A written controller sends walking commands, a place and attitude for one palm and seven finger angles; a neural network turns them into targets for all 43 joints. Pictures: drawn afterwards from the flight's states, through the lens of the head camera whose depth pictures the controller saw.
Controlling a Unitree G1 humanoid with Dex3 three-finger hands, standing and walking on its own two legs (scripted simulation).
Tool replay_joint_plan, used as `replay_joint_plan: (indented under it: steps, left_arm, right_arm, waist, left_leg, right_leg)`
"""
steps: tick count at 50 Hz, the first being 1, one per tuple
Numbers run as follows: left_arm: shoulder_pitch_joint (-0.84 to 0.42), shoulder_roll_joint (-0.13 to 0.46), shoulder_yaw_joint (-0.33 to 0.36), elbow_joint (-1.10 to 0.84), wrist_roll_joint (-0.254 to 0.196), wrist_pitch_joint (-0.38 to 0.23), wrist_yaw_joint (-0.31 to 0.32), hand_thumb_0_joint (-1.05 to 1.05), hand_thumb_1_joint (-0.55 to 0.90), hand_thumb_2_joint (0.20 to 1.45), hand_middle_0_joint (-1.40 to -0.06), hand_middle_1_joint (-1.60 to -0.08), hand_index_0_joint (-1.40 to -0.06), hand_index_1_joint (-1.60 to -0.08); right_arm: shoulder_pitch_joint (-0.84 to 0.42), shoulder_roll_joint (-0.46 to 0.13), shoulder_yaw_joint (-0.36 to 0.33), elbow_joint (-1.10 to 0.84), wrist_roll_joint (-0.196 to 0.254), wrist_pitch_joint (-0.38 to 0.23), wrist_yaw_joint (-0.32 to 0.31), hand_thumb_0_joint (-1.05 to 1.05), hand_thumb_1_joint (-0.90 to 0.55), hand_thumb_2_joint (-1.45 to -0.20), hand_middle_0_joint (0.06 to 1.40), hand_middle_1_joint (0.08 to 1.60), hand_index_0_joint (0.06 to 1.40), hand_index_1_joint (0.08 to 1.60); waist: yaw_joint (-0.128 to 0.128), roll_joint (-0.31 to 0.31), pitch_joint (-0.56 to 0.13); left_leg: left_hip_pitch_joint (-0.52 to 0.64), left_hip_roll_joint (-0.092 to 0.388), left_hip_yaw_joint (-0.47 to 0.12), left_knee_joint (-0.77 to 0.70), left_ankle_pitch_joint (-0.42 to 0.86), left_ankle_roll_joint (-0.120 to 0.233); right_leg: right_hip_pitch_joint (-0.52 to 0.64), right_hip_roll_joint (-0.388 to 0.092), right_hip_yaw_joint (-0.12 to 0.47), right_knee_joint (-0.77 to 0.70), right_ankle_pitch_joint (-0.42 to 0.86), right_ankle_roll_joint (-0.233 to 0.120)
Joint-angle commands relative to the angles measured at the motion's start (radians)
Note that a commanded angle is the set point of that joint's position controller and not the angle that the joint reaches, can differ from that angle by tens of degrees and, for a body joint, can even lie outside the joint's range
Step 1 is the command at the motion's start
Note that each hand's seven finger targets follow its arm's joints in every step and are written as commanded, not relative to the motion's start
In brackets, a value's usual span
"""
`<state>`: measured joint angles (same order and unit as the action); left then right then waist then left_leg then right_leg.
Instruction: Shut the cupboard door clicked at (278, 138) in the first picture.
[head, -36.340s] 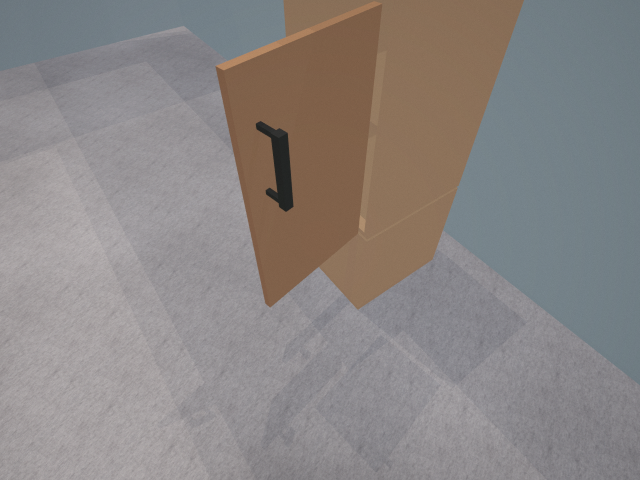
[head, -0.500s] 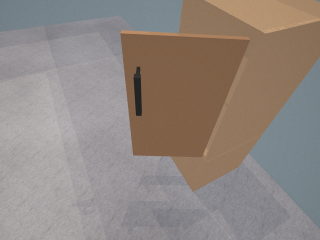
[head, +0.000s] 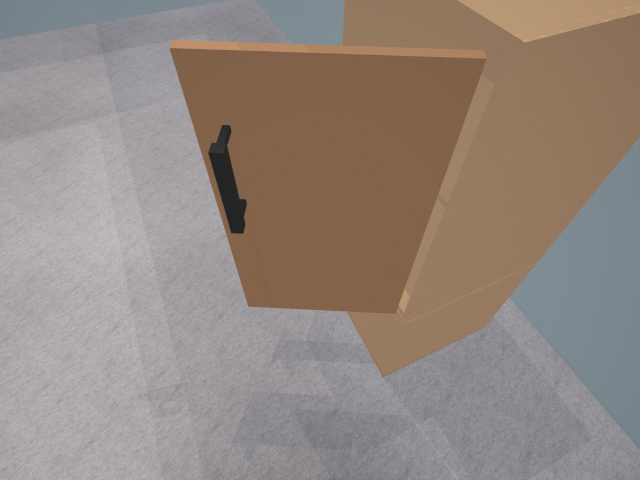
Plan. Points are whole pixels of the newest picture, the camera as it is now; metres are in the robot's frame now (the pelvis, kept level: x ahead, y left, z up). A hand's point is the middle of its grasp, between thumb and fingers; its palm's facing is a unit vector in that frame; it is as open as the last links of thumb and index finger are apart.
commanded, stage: come to a stop and stand still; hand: left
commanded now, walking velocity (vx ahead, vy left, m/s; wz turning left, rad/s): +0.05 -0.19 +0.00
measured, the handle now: (231, 183) +0.47 +0.15 +0.09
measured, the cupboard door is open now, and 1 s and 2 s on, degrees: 62 62 62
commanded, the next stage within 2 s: look again from close up in 1.20 s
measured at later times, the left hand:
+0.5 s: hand out of the picture +0.01 +0.15 -0.15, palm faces +0.07 -0.98 -0.21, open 7.3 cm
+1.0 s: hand out of the picture +0.02 +0.18 -0.16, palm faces +0.00 -0.98 -0.20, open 7.4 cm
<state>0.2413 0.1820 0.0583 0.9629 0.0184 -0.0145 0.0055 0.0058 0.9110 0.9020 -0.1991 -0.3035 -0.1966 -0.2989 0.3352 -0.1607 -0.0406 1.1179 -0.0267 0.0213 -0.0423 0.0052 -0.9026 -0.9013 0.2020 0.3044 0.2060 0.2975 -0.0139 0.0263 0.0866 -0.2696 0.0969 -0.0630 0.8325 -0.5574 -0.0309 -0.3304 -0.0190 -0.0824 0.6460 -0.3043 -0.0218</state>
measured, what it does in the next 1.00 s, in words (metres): steps on the spot: left foot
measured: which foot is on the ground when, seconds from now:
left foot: up 0.00-0.16, down 0.18-1.00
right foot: down 0.00-1.00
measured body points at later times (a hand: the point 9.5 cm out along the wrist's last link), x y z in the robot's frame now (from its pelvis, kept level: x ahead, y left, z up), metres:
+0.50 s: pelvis +0.02 -0.03 +0.02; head +0.04 -0.03 +0.47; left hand +0.01 +0.20 -0.14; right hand +0.12 -0.24 -0.13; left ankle +0.03 +0.06 -0.72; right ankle +0.02 -0.12 -0.72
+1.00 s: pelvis -0.01 +0.00 +0.02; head -0.02 +0.01 +0.47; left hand +0.02 +0.23 -0.14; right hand -0.02 -0.23 -0.14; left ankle +0.02 +0.06 -0.72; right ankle +0.02 -0.12 -0.72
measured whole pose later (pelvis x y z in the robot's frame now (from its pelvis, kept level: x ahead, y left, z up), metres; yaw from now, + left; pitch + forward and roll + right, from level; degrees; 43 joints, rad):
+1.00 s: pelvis -0.01 +0.00 +0.02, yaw +0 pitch -1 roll +0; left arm 0.30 0.17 -0.01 0.98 0.01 0.00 0.04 0.01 0.91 0.90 -0.20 -0.30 -0.20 -0.30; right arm 0.35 -0.16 0.00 1.03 -0.02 0.01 0.00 0.01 -0.91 -0.90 0.20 0.30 0.20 0.30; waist -0.02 -0.01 0.00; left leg -0.26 -0.03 0.13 0.48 -0.21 0.08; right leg -0.25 -0.03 -0.08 0.50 -0.22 -0.01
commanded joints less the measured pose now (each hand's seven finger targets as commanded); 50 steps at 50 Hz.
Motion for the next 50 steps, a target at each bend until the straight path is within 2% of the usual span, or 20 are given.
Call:
replay_joint_plan:
  steps: [1,4,7,8,9,10,12,14,19,23,26,27,28,29,31,32,36,40,44,50]
  left_arm:
    - [0.100,0.132,0.030,-0.015,0.017,0.026,0.016,0.000,0.900,0.900,-0.200,-0.300,-0.200,-0.300]
    - [0.073,0.097,0.009,-0.009,0.015,0.009,0.031,0.000,0.900,0.900,-0.200,-0.300,-0.200,-0.300]
    - [0.062,0.091,-0.010,0.016,-0.013,-0.008,0.032,0.000,0.900,0.900,-0.200,-0.300,-0.200,-0.300]
    - [0.062,0.076,-0.014,0.015,-0.016,-0.009,0.030,0.000,0.900,0.900,-0.200,-0.300,-0.200,-0.300]
    - [0.089,0.044,-0.019,0.015,-0.021,-0.005,0.029,0.000,0.900,0.900,-0.200,-0.300,-0.200,-0.300]
    - [0.105,0.031,-0.023,0.020,-0.019,0.001,0.035,0.000,0.900,0.900,-0.200,-0.300,-0.200,-0.300]
    - [0.094,0.048,-0.028,0.041,-0.010,0.010,0.040,0.000,0.900,0.900,-0.200,-0.300,-0.200,-0.300]
    - [0.115,0.069,-0.027,0.050,-0.009,0.010,0.041,0.000,0.900,0.900,-0.200,-0.300,-0.200,-0.300]
    - [0.121,0.078,-0.027,0.049,-0.003,0.005,0.043,0.000,0.900,0.900,-0.200,-0.300,-0.200,-0.300]
    - [0.114,0.070,-0.029,0.037,-0.001,0.004,0.043,0.000,0.900,0.900,-0.200,-0.300,-0.200,-0.300]
    - [0.115,0.059,-0.034,0.039,-0.003,0.002,0.041,0.000,0.900,0.900,-0.200,-0.300,-0.200,-0.300]
    - [0.195,0.085,-0.037,0.057,0.012,-0.014,0.075,0.000,0.900,0.900,-0.200,-0.300,-0.200,-0.300]
    - [0.143,0.132,-0.034,0.037,0.008,-0.028,0.076,0.000,0.900,0.900,-0.200,-0.300,-0.200,-0.300]
    - [0.141,0.132,-0.030,0.021,0.004,-0.034,0.069,0.000,0.900,0.900,-0.200,-0.300,-0.200,-0.300]
    - [0.122,0.109,-0.040,0.007,-0.003,-0.030,0.063,0.000,0.900,0.900,-0.200,-0.300,-0.200,-0.300]
    - [0.105,0.104,-0.042,0.000,-0.003,-0.023,0.059,0.000,0.900,0.900,-0.200,-0.300,-0.200,-0.300]
    - [0.098,0.088,-0.049,-0.004,0.002,-0.004,0.047,0.000,0.900,0.900,-0.200,-0.300,-0.200,-0.300]
    - [0.111,0.094,-0.046,-0.009,0.003,0.002,0.042,0.000,0.900,0.900,-0.200,-0.300,-0.200,-0.300]
    - [0.122,0.087,-0.044,-0.015,0.002,0.005,0.039,0.000,0.900,0.900,-0.200,-0.300,-0.200,-0.300]
    - [0.130,0.069,-0.048,-0.007,0.001,0.004,0.037,0.000,0.900,0.900,-0.200,-0.300,-0.200,-0.300]
  right_arm:
    - [-0.050,-0.063,-0.023,-0.106,0.004,-0.018,-0.003,0.000,-0.900,-0.900,0.200,0.300,0.200,0.300]
    - [-0.034,0.013,0.006,-0.094,0.005,-0.024,0.012,0.000,-0.900,-0.900,0.200,0.300,0.200,0.300]
    - [0.031,0.014,0.023,-0.050,0.017,-0.038,0.010,0.000,-0.900,-0.900,0.200,0.300,0.200,0.300]
    - [0.041,-0.016,0.016,-0.045,0.020,-0.046,0.009,0.000,-0.900,-0.900,0.200,0.300,0.200,0.300]
    - [0.017,-0.067,0.011,-0.061,0.014,-0.054,0.006,0.000,-0.900,-0.900,0.200,0.300,0.200,0.300]
    - [-0.031,-0.097,0.010,-0.083,0.013,-0.048,0.004,0.000,-0.900,-0.900,0.200,0.300,0.200,0.300]
    - [-0.113,-0.078,0.015,-0.096,0.018,-0.038,-0.002,0.000,-0.900,-0.900,0.200,0.300,0.200,0.300]
    - [-0.104,-0.079,0.014,-0.105,0.018,-0.030,-0.007,0.000,-0.900,-0.900,0.200,0.300,0.200,0.300]
    - [-0.091,-0.088,0.001,-0.122,0.014,-0.016,-0.001,0.000,-0.900,-0.900,0.200,0.300,0.200,0.300]
    - [-0.099,-0.073,0.000,-0.123,0.016,-0.011,0.007,0.000,-0.900,-0.900,0.200,0.300,0.200,0.300]
    - [-0.104,-0.067,0.008,-0.113,0.014,-0.016,0.012,0.000,-0.900,-0.900,0.200,0.300,0.200,0.300]
    - [-0.169,-0.138,-0.005,-0.193,0.028,-0.030,0.019,0.000,-0.900,-0.900,0.200,0.300,0.200,0.300]
    - [-0.123,-0.106,0.009,-0.205,0.026,-0.029,0.022,0.000,-0.900,-0.900,0.200,0.300,0.200,0.300]
    - [-0.068,-0.053,0.007,-0.183,0.019,-0.032,0.024,0.000,-0.900,-0.900,0.200,0.300,0.200,0.300]
    - [-0.071,-0.078,0.008,-0.183,0.019,-0.029,0.024,0.000,-0.900,-0.900,0.200,0.300,0.200,0.300]
    - [-0.080,-0.082,0.008,-0.185,0.019,-0.026,0.024,0.000,-0.900,-0.900,0.200,0.300,0.200,0.300]
    - [-0.088,-0.105,0.015,-0.187,0.009,-0.024,0.030,0.000,-0.900,-0.900,0.200,0.300,0.200,0.300]
    - [-0.047,-0.117,0.016,-0.177,0.004,-0.024,0.033,0.000,-0.900,-0.900,0.200,0.300,0.200,0.300]
    - [-0.026,-0.119,0.019,-0.167,0.003,-0.030,0.032,0.000,-0.900,-0.900,0.200,0.300,0.200,0.300]
    - [-0.001,-0.112,0.021,-0.140,0.006,-0.036,0.030,0.000,-0.900,-0.900,0.200,0.300,0.200,0.300]
  waist:
    - [0.047,-0.267,-0.021]
    - [0.018,-0.097,-0.040]
    - [-0.009,-0.061,-0.100]
    - [-0.007,-0.025,-0.104]
    - [0.017,0.077,-0.108]
    - [0.040,0.101,-0.104]
    - [0.047,0.151,-0.046]
    - [0.042,0.131,-0.028]
    - [0.025,-0.054,-0.103]
    - [0.021,-0.121,-0.091]
    - [0.023,-0.100,-0.069]
    - [0.039,-0.095,-0.077]
    - [-0.013,-0.070,-0.129]
    - [-0.014,-0.067,-0.198]
    - [-0.011,-0.085,-0.210]
    - [-0.008,-0.059,-0.167]
    - [0.010,-0.026,0.038]
    - [0.012,-0.036,0.049]
    - [0.021,0.005,0.004]
    - [0.021,-0.024,-0.011]
  left_leg:
    - [-0.236,-0.023,0.111,0.289,-0.063,0.031]
    - [-0.086,-0.050,0.133,-0.001,0.030,0.013]
    - [0.138,-0.072,0.131,-0.390,0.371,0.004]
    - [0.182,-0.040,0.098,-0.453,0.476,0.014]
    - [0.165,0.059,-0.003,-0.453,0.699,0.056]
    - [0.100,0.115,-0.033,-0.435,0.810,0.101]
    - [0.062,0.066,0.004,-0.444,0.734,0.088]
    - [0.088,0.051,0.016,-0.437,0.720,0.075]
    - [0.148,0.030,0.038,-0.403,0.607,0.058]
    - [0.135,0.015,0.048,-0.426,0.480,0.053]
    - [0.128,0.014,0.038,-0.462,0.443,0.056]
    - [0.096,0.015,0.079,-0.256,0.464,0.039]
    - [0.051,-0.028,0.092,-0.281,0.392,0.021]
    - [0.053,-0.047,0.085,-0.324,0.337,0.035]
    - [0.079,-0.025,0.070,-0.359,0.378,0.043]
    - [0.085,-0.017,0.059,-0.374,0.376,0.048]
    - [-0.031,0.006,-0.001,-0.468,0.240,0.069]
    - [-0.082,-0.002,-0.016,-0.511,0.135,0.072]
    - [-0.110,0.011,-0.035,-0.551,0.076,0.078]
    - [-0.111,0.018,-0.045,-0.569,0.071,0.079]
  right_leg:
    - [0.111,-0.275,0.305,-0.340,0.208,-0.226]
    - [0.068,-0.245,0.208,-0.285,0.426,-0.188]
    - [0.085,-0.175,0.142,-0.207,0.461,-0.113]
    - [0.087,-0.142,0.121,-0.176,0.419,-0.078]
    - [0.080,-0.098,0.105,-0.165,0.330,-0.035]
    - [0.142,-0.083,0.089,-0.188,0.210,-0.007]
    - [0.162,-0.104,0.111,-0.218,0.255,-0.001]
    - [0.149,-0.121,0.126,-0.223,0.313,-0.013]
    - [0.146,-0.152,0.152,-0.232,0.409,-0.029]
    - [0.125,-0.158,0.164,-0.261,0.333,-0.032]
    - [0.101,-0.141,0.159,-0.281,0.230,-0.025]
    - [0.114,-0.174,0.229,-0.269,0.611,0.026]
    - [0.194,-0.237,0.237,-0.213,0.848,-0.013]
    - [0.249,-0.244,0.226,-0.157,0.846,-0.048]
    - [0.221,-0.192,0.176,-0.170,0.567,-0.061]
    - [0.158,-0.169,0.170,-0.199,0.352,-0.056]
    - [0.030,-0.104,0.152,-0.269,-0.053,-0.042]
    - [0.029,-0.092,0.148,-0.273,-0.131,-0.041]
    - [0.085,-0.079,0.123,-0.249,-0.092,-0.034]
    - [0.096,-0.080,0.117,-0.246,-0.062,-0.031]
